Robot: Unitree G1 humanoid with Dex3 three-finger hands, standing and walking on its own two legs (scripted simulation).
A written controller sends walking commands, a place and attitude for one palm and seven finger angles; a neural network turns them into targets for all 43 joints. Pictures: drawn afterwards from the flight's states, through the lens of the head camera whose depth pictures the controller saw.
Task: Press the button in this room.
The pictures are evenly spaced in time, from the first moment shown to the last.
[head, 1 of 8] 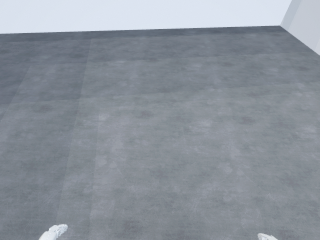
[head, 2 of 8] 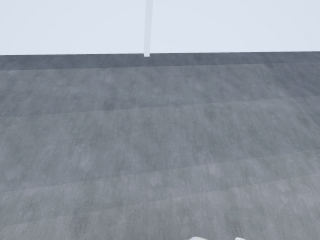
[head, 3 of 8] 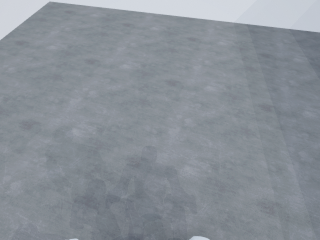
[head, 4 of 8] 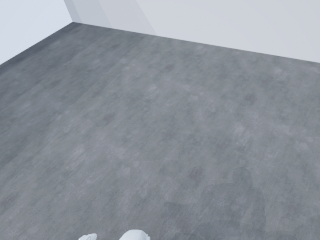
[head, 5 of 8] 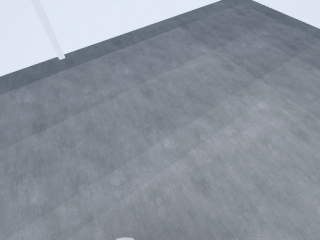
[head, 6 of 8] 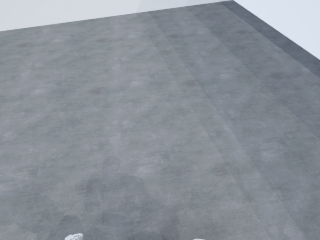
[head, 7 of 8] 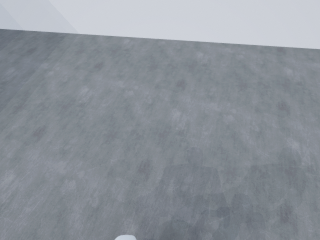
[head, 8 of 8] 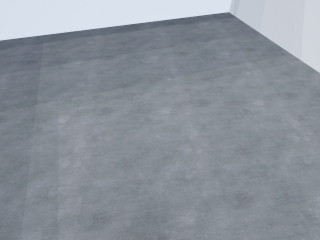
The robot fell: no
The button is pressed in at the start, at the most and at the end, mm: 0 0 0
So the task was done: no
